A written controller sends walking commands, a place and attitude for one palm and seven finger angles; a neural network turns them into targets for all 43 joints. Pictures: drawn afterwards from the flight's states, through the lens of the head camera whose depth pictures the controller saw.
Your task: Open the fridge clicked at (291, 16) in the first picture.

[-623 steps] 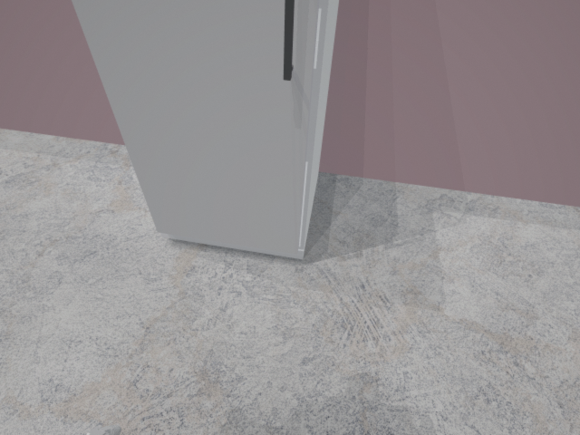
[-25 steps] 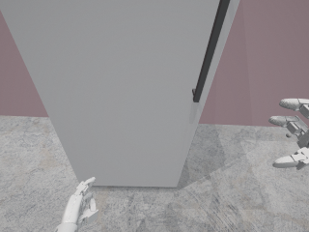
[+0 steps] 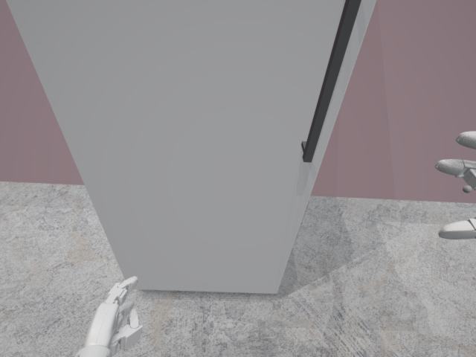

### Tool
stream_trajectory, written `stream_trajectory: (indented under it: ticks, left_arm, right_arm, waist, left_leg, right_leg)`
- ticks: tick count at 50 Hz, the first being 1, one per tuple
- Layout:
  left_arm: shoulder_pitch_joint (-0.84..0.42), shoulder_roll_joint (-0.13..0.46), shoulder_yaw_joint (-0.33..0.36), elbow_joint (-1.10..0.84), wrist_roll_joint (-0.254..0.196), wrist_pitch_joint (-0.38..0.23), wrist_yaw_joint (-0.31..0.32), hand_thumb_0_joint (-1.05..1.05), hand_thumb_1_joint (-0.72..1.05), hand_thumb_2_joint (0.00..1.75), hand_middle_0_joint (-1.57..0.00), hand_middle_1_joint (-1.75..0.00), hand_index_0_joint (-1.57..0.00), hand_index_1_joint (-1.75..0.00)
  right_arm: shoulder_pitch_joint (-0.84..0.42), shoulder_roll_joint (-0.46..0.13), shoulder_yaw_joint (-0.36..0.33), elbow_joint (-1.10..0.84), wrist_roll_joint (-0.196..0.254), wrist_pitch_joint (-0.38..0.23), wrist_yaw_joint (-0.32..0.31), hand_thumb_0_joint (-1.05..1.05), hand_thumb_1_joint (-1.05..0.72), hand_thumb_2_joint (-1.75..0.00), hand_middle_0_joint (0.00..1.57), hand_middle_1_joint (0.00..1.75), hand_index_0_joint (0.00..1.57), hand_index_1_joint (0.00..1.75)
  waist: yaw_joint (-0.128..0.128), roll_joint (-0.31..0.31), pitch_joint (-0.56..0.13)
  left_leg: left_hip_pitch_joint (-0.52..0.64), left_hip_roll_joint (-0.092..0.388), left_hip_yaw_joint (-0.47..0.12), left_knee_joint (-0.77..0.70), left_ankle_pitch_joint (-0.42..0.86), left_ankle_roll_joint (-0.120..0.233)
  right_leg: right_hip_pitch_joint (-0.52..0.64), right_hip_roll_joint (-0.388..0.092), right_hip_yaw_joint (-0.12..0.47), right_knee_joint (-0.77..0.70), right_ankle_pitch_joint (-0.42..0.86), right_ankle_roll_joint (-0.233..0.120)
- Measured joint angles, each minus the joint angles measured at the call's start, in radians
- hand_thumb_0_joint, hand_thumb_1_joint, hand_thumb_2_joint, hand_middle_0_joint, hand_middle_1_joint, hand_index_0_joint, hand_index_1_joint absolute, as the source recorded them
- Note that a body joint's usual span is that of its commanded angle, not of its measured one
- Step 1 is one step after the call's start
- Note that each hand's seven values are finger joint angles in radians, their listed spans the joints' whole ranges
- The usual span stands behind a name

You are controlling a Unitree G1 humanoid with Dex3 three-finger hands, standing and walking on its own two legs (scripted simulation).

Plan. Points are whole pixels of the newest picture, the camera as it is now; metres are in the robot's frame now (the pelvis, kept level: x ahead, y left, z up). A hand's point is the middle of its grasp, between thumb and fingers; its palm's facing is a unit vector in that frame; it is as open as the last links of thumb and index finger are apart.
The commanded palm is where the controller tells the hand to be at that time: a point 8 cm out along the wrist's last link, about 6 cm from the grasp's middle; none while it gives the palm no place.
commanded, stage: raise the hand to about handle height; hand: right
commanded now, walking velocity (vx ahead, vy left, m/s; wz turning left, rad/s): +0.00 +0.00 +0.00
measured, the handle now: (326, 78) +0.52 -0.15 +0.26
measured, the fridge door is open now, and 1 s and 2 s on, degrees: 0 0 0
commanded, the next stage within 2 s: move the hooked fingers beside the handle in 0.10 s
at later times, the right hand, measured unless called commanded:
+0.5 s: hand (437, 184) +0.30 -0.27 +0.21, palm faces +0.09 +0.99 -0.06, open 14.0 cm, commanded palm +0.27 -0.31 +0.22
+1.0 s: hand (408, 157) +0.35 -0.25 +0.22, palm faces +0.07 +1.00 -0.03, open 14.0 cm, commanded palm +0.33 -0.29 +0.22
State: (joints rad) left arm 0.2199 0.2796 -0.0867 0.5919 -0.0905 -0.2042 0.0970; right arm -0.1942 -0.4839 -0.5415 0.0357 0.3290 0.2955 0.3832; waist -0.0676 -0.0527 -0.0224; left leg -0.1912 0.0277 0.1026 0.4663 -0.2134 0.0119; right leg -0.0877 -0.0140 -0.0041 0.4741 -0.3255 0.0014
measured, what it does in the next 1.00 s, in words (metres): stands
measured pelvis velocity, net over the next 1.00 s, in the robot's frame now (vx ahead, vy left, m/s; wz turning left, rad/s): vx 0.00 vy -0.01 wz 0.00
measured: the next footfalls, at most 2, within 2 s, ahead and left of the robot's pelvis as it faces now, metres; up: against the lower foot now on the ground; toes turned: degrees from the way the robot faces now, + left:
none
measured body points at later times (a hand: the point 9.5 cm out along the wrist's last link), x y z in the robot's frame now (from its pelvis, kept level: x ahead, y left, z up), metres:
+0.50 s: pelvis +0.00 -0.01 +0.00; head -0.02 +0.01 +0.45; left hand +0.20 +0.21 -0.07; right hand +0.29 -0.33 +0.22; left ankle +0.03 +0.11 -0.74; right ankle -0.04 -0.12 -0.74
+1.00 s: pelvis +0.00 -0.01 +0.00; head -0.01 +0.01 +0.45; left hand +0.18 +0.22 -0.08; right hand +0.34 -0.31 +0.22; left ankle +0.03 +0.11 -0.74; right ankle -0.04 -0.12 -0.74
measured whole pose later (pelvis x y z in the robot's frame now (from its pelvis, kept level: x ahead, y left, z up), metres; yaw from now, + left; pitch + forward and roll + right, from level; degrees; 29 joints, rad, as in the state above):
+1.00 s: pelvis +0.00 -0.01 +0.00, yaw +0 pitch -1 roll +0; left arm 0.23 0.27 -0.08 0.61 -0.09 -0.16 0.11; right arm -0.43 -0.43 -0.39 0.26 0.25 0.29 0.32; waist -0.04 -0.05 -0.03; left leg -0.23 0.04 0.09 0.46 -0.20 0.00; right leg -0.12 0.00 -0.01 0.45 -0.31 -0.01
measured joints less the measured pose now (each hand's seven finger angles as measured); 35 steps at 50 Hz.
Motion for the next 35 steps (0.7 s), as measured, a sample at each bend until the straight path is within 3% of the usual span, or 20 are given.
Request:
stream_trajectory:
  ticks: [5, 11, 17, 22, 30, 35]
  left_arm:
    - [-0.017, 0.008, -0.005, -0.001, -0.005, 0.003, 0.009, 0.02, 0.90, 0.90, -0.20, -0.30, -0.20, -0.30]
    - [-0.020, -0.011, -0.016, -0.003, 0.005, 0.011, 0.001, 0.02, 0.90, 0.90, -0.20, -0.30, -0.20, -0.30]
    - [-0.010, -0.012, -0.015, -0.001, 0.002, 0.009, -0.001, 0.02, 0.90, 0.90, -0.20, -0.30, -0.20, -0.30]
    - [-0.010, -0.003, -0.010, 0.006, -0.001, 0.012, 0.007, 0.02, 0.90, 0.90, -0.20, -0.30, -0.20, -0.30]
    - [-0.010, -0.014, -0.012, 0.015, 0.006, 0.013, 0.010, 0.02, 0.90, 0.90, -0.20, -0.30, -0.20, -0.30]
    - [-0.005, -0.018, -0.011, 0.011, 0.005, 0.028, 0.002, 0.02, 0.90, 0.90, -0.20, -0.30, -0.20, -0.30]
  right_arm:
    - [-0.035, -0.016, 0.046, 0.052, -0.030, 0.060, 0.012, -0.01, 0.51, -0.30, 0.30, 1.20, 0.30, 1.20]
    - [0.013, -0.004, 0.040, 0.011, 0.005, 0.022, 0.049, -0.01, 0.50, -0.30, 0.30, 1.20, 0.30, 1.20]
    - [-0.021, 0.002, 0.030, 0.031, -0.004, 0.022, 0.016, -0.01, 0.51, -0.30, 0.30, 1.20, 0.30, 1.20]
    - [-0.066, 0.010, 0.077, 0.072, -0.034, 0.047, 0.003, -0.01, 0.51, -0.30, 0.30, 1.20, 0.30, 1.20]
    - [-0.131, 0.038, 0.114, 0.104, -0.040, 0.002, -0.020, -0.01, 0.51, -0.30, 0.30, 1.20, 0.30, 1.20]
    - [-0.165, 0.018, 0.099, 0.161, -0.052, 0.020, -0.036, -0.01, 0.51, -0.30, 0.30, 1.20, 0.30, 1.20]
  waist:
    - [-0.004, -0.019, 0.010]
    - [0.009, -0.012, -0.005]
    - [0.001, -0.007, -0.005]
    - [-0.001, -0.010, 0.004]
    - [0.020, 0.000, 0.005]
    - [0.036, 0.001, -0.006]
  left_leg:
    - [-0.007, 0.009, 0.005, 0.002, 0.003, -0.004]
    - [-0.008, 0.007, -0.001, 0.000, 0.001, -0.006]
    - [-0.002, 0.007, 0.000, -0.002, 0.001, -0.006]
    - [-0.009, 0.014, 0.004, -0.002, 0.004, -0.010]
    - [-0.016, 0.015, -0.003, -0.008, 0.008, -0.011]
    - [-0.029, 0.012, -0.011, -0.009, 0.010, -0.010]
  right_leg:
    - [-0.011, 0.008, 0.006, 0.004, 0.004, -0.005]
    - [-0.006, 0.007, 0.000, -0.004, 0.003, -0.006]
    - [-0.003, 0.007, 0.002, -0.002, 0.001, -0.006]
    - [-0.014, 0.014, 0.007, 0.000, 0.005, -0.010]
    - [-0.015, 0.016, 0.000, -0.012, 0.011, -0.011]
    - [-0.021, 0.015, -0.009, -0.019, 0.012, -0.011]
